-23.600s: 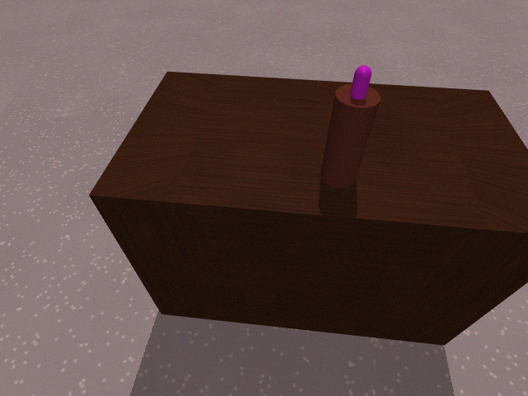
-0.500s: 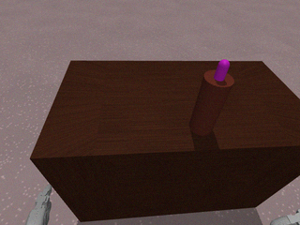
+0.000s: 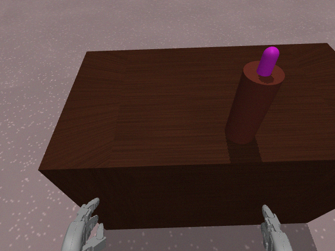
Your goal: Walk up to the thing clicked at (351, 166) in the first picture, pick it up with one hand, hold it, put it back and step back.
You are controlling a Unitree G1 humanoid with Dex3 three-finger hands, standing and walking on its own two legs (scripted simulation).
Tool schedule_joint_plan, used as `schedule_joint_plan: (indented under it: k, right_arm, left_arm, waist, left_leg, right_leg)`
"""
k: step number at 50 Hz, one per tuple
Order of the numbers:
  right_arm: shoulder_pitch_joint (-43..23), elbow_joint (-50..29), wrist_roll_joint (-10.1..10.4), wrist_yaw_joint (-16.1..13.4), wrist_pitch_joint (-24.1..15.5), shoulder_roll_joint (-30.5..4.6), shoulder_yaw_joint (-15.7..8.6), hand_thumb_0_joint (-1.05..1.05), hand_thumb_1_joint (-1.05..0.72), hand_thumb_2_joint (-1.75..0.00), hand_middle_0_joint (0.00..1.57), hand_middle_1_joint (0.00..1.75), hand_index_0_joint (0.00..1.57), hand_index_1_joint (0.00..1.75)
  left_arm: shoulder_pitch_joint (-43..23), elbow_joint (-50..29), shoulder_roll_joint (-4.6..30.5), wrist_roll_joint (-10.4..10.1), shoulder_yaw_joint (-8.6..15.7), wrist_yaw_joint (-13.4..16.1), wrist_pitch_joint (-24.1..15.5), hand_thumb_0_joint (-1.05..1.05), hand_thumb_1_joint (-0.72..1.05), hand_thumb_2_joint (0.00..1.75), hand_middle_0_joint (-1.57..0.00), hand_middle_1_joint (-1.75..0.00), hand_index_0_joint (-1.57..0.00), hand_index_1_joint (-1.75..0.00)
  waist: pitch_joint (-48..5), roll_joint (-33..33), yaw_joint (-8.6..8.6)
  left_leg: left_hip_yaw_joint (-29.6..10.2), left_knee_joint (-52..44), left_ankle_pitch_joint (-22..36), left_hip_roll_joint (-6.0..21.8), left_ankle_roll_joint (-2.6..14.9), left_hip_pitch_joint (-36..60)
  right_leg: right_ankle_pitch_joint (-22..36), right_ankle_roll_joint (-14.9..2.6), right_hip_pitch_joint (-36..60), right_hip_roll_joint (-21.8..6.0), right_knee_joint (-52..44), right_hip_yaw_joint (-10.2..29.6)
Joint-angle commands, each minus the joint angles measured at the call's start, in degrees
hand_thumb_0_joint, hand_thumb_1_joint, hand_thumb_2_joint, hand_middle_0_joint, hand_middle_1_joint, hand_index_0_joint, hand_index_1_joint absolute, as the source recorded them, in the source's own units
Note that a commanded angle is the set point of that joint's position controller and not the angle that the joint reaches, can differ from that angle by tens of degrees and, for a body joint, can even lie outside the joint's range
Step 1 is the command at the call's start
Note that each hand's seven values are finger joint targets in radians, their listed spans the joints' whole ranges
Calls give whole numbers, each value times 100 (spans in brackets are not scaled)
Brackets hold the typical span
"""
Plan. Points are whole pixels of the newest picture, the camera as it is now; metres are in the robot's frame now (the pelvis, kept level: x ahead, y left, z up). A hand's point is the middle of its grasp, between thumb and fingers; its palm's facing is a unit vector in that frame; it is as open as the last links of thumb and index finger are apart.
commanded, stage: home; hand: right
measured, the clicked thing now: (252, 98) +0.47 -0.19 +0.11
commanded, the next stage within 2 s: none
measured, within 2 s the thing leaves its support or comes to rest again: neither
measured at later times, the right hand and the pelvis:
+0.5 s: hand (253, 244) +0.18 -0.17 -0.06, palm faces +0.10 +0.97 -0.22, open 17.5 cm; pelvis +0.00 +0.00 -0.01, yaw +0 degrees
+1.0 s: hand (252, 247) +0.17 -0.17 -0.06, palm faces +0.09 +0.97 -0.22, open 17.4 cm; pelvis +0.00 +0.00 -0.02, yaw +0 degrees
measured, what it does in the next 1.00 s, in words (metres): stands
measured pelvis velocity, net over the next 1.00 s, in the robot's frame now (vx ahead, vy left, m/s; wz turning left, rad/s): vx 0.00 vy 0.00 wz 0.01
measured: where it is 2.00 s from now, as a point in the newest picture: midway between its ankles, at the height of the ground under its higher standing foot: outside the picture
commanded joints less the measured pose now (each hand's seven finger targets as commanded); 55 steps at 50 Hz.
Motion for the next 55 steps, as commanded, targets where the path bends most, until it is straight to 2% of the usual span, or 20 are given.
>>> schedule_joint_plan:
  k: [1,4,7,9,13,14,16,19,24,29,31,33,34,38,40,43,44,47,50,55]
  right_arm:
    - [-62,-1280,12,-222,-188,-1209,-843,0,54,-6,5,6,5,6]
    - [127,-1043,30,-246,-16,-848,-493,0,56,-5,5,5,5,5]
    - [89,-1101,41,-235,48,-442,-8,0,57,-5,5,5,5,5]
    - [-22,-1057,31,-238,54,-338,132,0,57,-5,5,5,5,5]
    - [54,-1074,3,-261,137,-661,-217,0,55,-6,5,5,5,5]
    - [-43,-1118,5,-267,144,-850,-397,0,53,-7,6,6,6,6]
    - [-138,-1206,10,-278,206,-928,-487,0,57,-4,5,5,5,5]
    - [-154,-1376,18,-278,256,-896,-480,0,57,-4,5,5,5,5]
    - [-201,-1606,35,-293,283,-632,-119,0,56,-5,5,5,5,5]
    - [286,-1575,-1,-341,342,-720,-267,0,55,-6,5,5,5,5]
    - [315,-1518,3,-356,383,-789,-368,0,53,-7,6,6,6,6]
    - [160,-1565,2,-348,398,-838,-372,0,54,-6,5,6,5,6]
    - [239,-1536,0,-356,415,-836,-384,0,56,-5,5,5,5,5]
    - [50,-1619,29,-335,405,-701,-224,0,55,-6,5,5,5,5]
    - [29,-1700,17,-331,406,-655,-169,0,56,-5,5,5,5,5]
    - [-43,-1889,30,-341,403,-743,-223,0,56,-5,5,5,5,5]
    - [65,-1850,23,-350,409,-762,-269,0,55,-6,5,5,5,5]
    - [122,-1819,22,-372,437,-841,-376,0,54,-6,5,5,5,5]
    - [244,-1827,16,-383,455,-784,-296,0,55,-5,5,5,5,5]
    - [105,-1872,26,-405,420,-733,-195,0,56,-5,5,5,5,5]
  left_arm:
    - [113,-919,901,-9,587,110,-166,0,90,90,-20,-29,-20,-30]
    - [-139,-1171,776,-22,448,87,-107,0,90,90,-20,-30,-20,-30]
    - [-422,-1417,475,-38,86,46,-32,0,90,90,-20,-30,-20,-30]
    - [-397,-1488,452,-45,44,39,15,0,90,90,-20,-30,-20,-30]
    - [130,-1599,840,-51,495,74,168,0,90,90,-20,-30,-20,-30]
    - [201,-1636,835,-63,459,75,212,0,90,90,-20,-30,-20,-30]
    - [334,-1650,913,-82,592,109,259,0,90,90,-20,-30,-20,-30]
    - [404,-1674,791,-96,516,111,302,0,90,90,-20,-30,-20,-30]
    - [79,-1804,500,-100,129,74,263,0,90,90,-20,-30,-20,-30]
    - [171,-1974,718,-53,317,105,299,0,90,90,-20,-30,-20,-30]
    - [283,-2027,894,-54,514,139,322,0,90,90,-20,-30,-20,-30]
    - [369,-2032,888,-66,529,168,374,0,90,90,-20,-30,-20,-30]
    - [355,-1976,814,-60,482,166,393,0,90,90,-20,-30,-20,-30]
    - [393,-1994,646,-85,275,154,410,0,90,90,-20,-30,-20,-30]
    - [411,-2041,588,-68,235,155,392,0,90,90,-20,-30,-20,-30]
    - [357,-2067,623,-74,244,151,374,0,90,90,-20,-30,-20,-30]
    - [325,-2168,734,-81,374,173,372,0,90,90,-20,-30,-20,-30]
    - [308,-2175,772,-76,391,192,383,0,90,90,-20,-30,-20,-30]
    - [345,-2249,830,-82,469,208,400,0,90,90,-20,-30,-20,-30]
    - [309,-2235,633,-79,223,211,404,0,90,90,-20,-30,-20,-30]
  waist:
    - [-1019,-916,-98]
    - [-869,-690,-89]
    - [-795,-295,-85]
    - [-768,-74,-9]
    - [-976,151,100]
    - [-879,228,75]
    - [-859,134,107]
    - [-839,-135,58]
    - [-779,-444,-35]
    - [-1230,-215,-74]
    - [-1254,-94,14]
    - [-1044,3,65]
    - [-1002,-79,-5]
    - [-645,-54,26]
    - [-851,-141,41]
    - [-841,-318,2]
    - [-923,-229,8]
    - [-827,-153,-16]
    - [-918,-292,0]
    - [-769,-184,-18]
  left_leg:
    - [318,-557,1583,-153,213,691]
    - [373,-544,1463,-181,206,651]
    - [392,-577,1379,-198,180,613]
    - [390,-564,1317,-217,166,524]
    - [375,-511,1551,-220,143,497]
    - [333,-583,1420,-204,123,439]
    - [314,-582,1259,-193,124,342]
    - [291,-529,1203,-178,158,283]
    - [294,-432,1015,-174,200,188]
    - [323,-293,1421,-193,181,350]
    - [344,-242,1622,-202,161,335]
    - [316,-311,1422,-194,144,240]
    - [309,-307,1246,-186,156,177]
    - [286,-402,887,-177,156,2]
    - [245,-358,1010,-161,159,5]
    - [286,-300,947,-175,189,-23]
    - [287,-269,980,-183,189,-3]
    - [278,-356,683,-179,173,-33]
    - [325,-237,724,-208,195,-89]
    - [301,-340,434,-190,185,-153]
  right_leg:
    - [1796,-34,447,124,-743,-417]
    - [1700,-47,279,77,-727,-377]
    - [1556,-91,157,53,-696,-384]
    - [1490,-108,121,32,-679,-379]
    - [1705,-138,197,44,-569,-395]
    - [1523,-159,166,65,-543,-429]
    - [1345,-162,149,77,-572,-442]
    - [1307,-141,156,90,-557,-446]
    - [1170,-100,2,77,-554,-422]
    - [1632,-97,101,65,-394,-393]
    - [1856,-100,132,58,-343,-382]
    - [1557,-126,26,72,-351,-409]
    - [1400,-133,-63,71,-364,-394]
    - [997,-147,-229,85,-421,-430]
    - [1098,-162,-179,96,-325,-446]
    - [1090,-134,-185,86,-379,-406]
    - [1138,-129,-140,80,-374,-395]
    - [812,-143,-270,97,-376,-403]
    - [903,-120,-206,62,-434,-358]
    - [579,-155,-421,90,-396,-388]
